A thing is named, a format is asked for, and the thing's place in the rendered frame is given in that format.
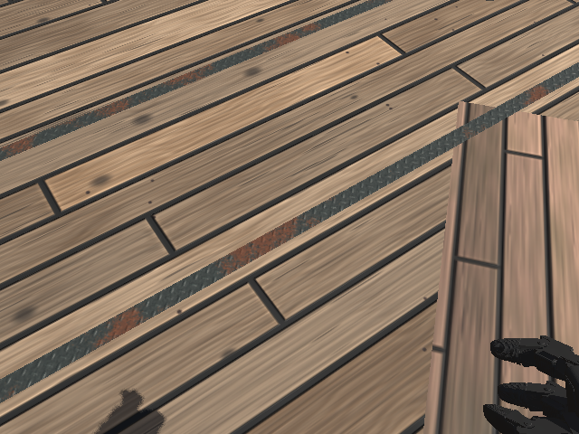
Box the robot right hand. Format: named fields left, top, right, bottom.
left=483, top=335, right=579, bottom=434

